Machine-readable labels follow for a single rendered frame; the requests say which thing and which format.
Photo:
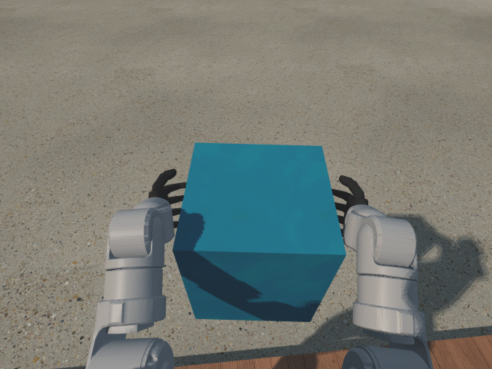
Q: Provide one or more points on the right robot forearm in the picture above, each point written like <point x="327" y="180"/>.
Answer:
<point x="387" y="301"/>

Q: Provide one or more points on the robot right upper arm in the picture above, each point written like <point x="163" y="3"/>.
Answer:
<point x="373" y="357"/>

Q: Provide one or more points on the left robot hand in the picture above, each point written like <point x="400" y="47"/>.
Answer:
<point x="159" y="190"/>

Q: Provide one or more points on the right robot hand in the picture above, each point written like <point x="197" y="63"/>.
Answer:
<point x="352" y="200"/>

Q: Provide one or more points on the left robot forearm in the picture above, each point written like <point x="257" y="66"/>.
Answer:
<point x="135" y="256"/>

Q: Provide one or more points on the carton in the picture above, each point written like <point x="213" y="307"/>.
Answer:
<point x="258" y="237"/>

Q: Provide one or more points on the robot left upper arm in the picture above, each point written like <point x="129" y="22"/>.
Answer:
<point x="136" y="353"/>

